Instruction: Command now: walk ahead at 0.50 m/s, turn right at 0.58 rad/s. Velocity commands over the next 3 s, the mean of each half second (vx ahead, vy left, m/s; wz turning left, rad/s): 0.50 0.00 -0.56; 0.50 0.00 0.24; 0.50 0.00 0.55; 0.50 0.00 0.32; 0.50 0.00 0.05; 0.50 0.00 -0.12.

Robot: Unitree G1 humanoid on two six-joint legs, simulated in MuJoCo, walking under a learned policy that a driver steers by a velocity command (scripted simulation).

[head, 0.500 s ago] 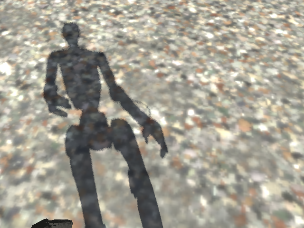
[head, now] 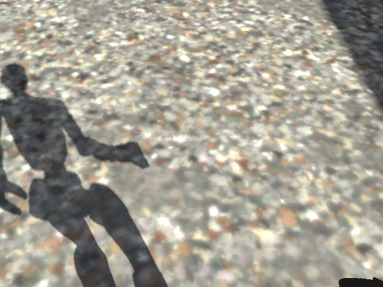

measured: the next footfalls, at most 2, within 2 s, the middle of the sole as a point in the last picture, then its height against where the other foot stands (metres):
right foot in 0.46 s outside the picture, level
left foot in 1.00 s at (216, 224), level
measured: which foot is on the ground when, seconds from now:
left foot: down 0.00-0.46, up 0.48-0.98, down 1.00-1.00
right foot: up 0.00-0.44, down 0.46-1.00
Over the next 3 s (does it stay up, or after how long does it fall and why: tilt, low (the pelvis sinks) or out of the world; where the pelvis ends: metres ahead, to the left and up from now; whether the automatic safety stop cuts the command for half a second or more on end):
stays up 1.59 0.14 0.00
